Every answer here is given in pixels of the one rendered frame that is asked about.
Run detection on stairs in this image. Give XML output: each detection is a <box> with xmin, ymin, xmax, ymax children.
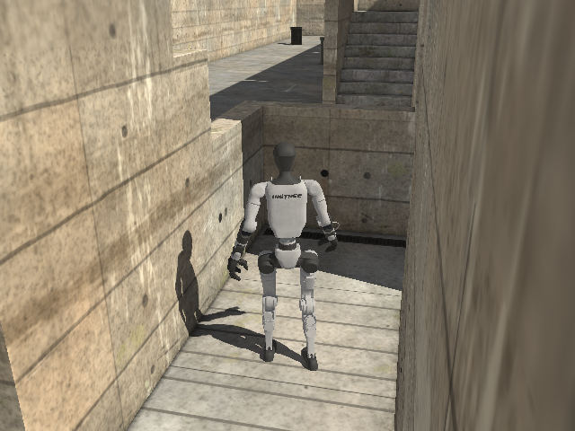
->
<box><xmin>337</xmin><ymin>13</ymin><xmax>419</xmax><ymax>107</ymax></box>

